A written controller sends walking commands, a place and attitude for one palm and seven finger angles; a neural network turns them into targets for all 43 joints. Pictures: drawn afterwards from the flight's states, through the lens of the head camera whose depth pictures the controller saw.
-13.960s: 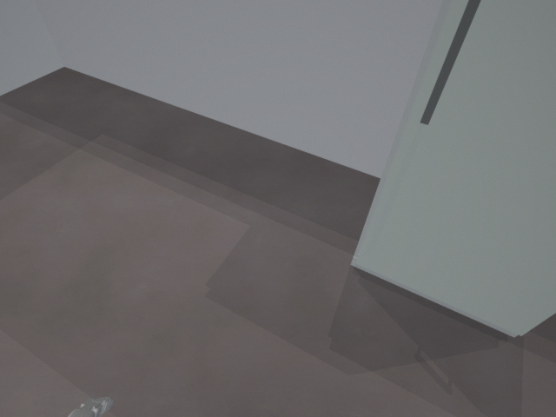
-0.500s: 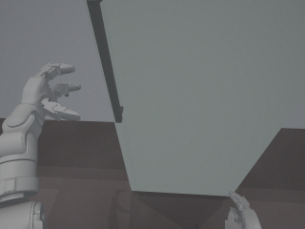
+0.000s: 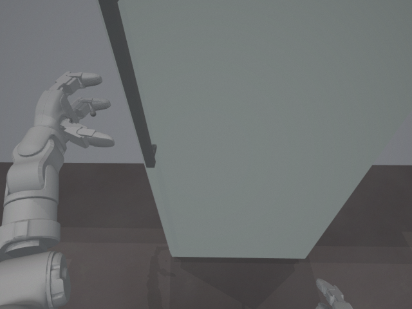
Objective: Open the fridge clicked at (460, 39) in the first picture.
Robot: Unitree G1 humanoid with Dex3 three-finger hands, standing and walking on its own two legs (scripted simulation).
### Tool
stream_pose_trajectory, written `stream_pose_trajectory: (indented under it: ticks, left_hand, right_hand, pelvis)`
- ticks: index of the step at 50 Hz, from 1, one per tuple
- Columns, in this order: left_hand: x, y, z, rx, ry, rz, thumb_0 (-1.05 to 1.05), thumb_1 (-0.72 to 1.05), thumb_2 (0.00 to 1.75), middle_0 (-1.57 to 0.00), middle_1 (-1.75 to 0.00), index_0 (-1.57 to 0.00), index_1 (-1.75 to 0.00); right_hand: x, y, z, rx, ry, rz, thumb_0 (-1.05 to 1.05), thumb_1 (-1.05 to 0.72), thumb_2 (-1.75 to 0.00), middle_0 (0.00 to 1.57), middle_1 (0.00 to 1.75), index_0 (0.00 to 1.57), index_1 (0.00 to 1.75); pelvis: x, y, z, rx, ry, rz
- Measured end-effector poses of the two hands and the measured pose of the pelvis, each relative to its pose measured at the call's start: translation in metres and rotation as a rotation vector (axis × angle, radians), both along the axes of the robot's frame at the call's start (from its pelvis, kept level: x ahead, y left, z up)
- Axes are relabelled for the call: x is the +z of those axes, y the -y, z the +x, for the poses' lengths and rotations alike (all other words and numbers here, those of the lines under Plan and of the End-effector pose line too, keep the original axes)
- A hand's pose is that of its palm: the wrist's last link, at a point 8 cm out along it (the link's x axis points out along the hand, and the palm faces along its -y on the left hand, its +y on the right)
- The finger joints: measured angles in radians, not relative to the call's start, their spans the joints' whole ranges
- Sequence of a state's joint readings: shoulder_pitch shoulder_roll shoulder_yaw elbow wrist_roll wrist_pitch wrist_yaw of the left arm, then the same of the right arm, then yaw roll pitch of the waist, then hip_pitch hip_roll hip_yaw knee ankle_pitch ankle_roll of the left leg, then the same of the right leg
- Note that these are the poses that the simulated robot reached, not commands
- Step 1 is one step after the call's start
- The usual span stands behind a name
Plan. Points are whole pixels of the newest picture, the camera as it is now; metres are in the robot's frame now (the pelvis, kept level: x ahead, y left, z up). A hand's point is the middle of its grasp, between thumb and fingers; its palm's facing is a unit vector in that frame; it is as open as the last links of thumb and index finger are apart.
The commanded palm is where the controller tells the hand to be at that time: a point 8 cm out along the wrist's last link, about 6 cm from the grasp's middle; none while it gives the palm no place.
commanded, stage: move the hooked fingers beside the handle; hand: left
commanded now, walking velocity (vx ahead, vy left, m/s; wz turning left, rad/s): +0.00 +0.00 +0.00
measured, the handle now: (137, 96) +0.45 +0.16 +0.21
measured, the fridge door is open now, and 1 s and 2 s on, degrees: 0 0 0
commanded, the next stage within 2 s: feel for the door with the fingertips in 0.80 s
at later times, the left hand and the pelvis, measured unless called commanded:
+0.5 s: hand (102, 116) +0.40 +0.21 +0.20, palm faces +0.05 -1.00 -0.03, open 14.0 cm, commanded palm +0.37 +0.26 +0.20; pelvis +0.00 -0.01 +0.00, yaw +0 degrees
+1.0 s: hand (99, 117) +0.39 +0.22 +0.20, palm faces +0.04 -1.00 -0.02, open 14.0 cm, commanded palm +0.36 +0.26 +0.20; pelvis +0.00 -0.01 +0.00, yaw +0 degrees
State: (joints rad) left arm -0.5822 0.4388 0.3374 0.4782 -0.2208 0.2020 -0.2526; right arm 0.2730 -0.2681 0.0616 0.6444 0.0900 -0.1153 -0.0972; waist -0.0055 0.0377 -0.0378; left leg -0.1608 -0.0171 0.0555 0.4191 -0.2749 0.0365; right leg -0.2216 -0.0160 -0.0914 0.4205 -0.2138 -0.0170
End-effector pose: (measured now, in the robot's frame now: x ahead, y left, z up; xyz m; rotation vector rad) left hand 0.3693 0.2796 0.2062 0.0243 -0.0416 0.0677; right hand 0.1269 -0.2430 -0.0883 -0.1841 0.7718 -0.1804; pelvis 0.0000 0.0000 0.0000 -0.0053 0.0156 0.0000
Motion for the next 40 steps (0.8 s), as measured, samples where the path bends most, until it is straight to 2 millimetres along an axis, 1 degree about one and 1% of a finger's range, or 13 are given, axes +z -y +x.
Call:
stream_pose_trajectory:
  ticks: [3, 10, 15, 18, 21, 24, 30, 35, 40]
  left_hand:
    - [-0.001, 0.004, 0.001, -0.011, -0.011, -0.001, -0.01, -0.50, 0.30, -0.30, -1.20, -0.30, -1.20]
    - [-0.012, 0.009, 0.000, -0.003, -0.046, -0.005, -0.01, -0.50, 0.30, -0.30, -1.20, -0.30, -1.20]
    - [-0.005, 0.006, -0.003, 0.018, -0.004, -0.001, -0.01, -0.50, 0.30, -0.31, -1.20, -0.30, -1.20]
    - [0.000, 0.005, -0.002, 0.016, -0.003, -0.001, -0.01, -0.50, 0.30, -0.31, -1.20, -0.30, -1.20]
    - [-0.002, 0.005, 0.002, 0.006, -0.038, 0.002, -0.01, -0.50, 0.30, -0.30, -1.20, -0.30, -1.20]
    - [-0.005, 0.011, 0.003, -0.009, -0.058, 0.007, -0.01, -0.50, 0.30, -0.30, -1.20, -0.30, -1.20]
    - [-0.006, 0.020, 0.003, -0.021, -0.016, -0.016, -0.01, -0.50, 0.30, -0.30, -1.20, -0.30, -1.20]
    - [-0.004, 0.012, 0.003, 0.015, -0.015, -0.005, -0.01, -0.50, 0.30, -0.31, -1.20, -0.30, -1.20]
    - [-0.006, 0.002, 0.000, 0.026, -0.046, 0.002, -0.01, -0.50, 0.30, -0.31, -1.20, -0.30, -1.20]
  right_hand:
    - [-0.002, 0.002, -0.002, -0.005, -0.009, 0.002, 0.01, -0.90, -0.90, 0.20, 0.30, 0.20, 0.30]
    - [-0.002, 0.004, -0.001, -0.012, -0.007, 0.008, 0.01, -0.90, -0.90, 0.20, 0.30, 0.20, 0.30]
    - [0.000, 0.005, 0.001, -0.005, 0.004, 0.006, 0.01, -0.90, -0.90, 0.20, 0.30, 0.20, 0.30]
    - [0.001, 0.005, 0.003, 0.000, 0.007, 0.004, 0.01, -0.90, -0.90, 0.20, 0.30, 0.20, 0.30]
    - [0.000, 0.006, 0.003, 0.001, 0.006, 0.004, 0.01, -0.90, -0.90, 0.20, 0.30, 0.20, 0.30]
    - [-0.001, 0.008, 0.003, -0.001, 0.005, 0.006, 0.01, -0.90, -0.90, 0.20, 0.30, 0.20, 0.30]
    - [-0.001, 0.009, 0.001, -0.009, 0.001, 0.010, 0.01, -0.90, -0.90, 0.20, 0.30, 0.20, 0.30]
    - [0.001, 0.010, -0.001, -0.017, 0.005, 0.013, 0.01, -0.90, -0.90, 0.20, 0.30, 0.20, 0.30]
    - [0.000, 0.012, -0.004, -0.020, -0.004, 0.010, 0.01, -0.90, -0.90, 0.20, 0.30, 0.20, 0.30]
  pelvis:
    - [0.000, 0.000, 0.000, 0.000, -0.001, 0.000]
    - [0.000, 0.002, -0.001, -0.004, -0.001, 0.002]
    - [0.000, 0.005, -0.002, -0.003, 0.006, 0.002]
    - [0.000, 0.007, -0.003, 0.001, 0.006, 0.002]
    - [0.000, 0.008, -0.004, 0.005, 0.002, 0.002]
    - [0.000, 0.007, -0.004, 0.005, -0.002, 0.002]
    - [0.000, 0.008, -0.003, -0.003, 0.001, 0.004]
    - [0.000, 0.010, -0.003, -0.009, 0.005, 0.004]
    - [0.000, 0.009, -0.003, -0.008, 0.002, 0.003]
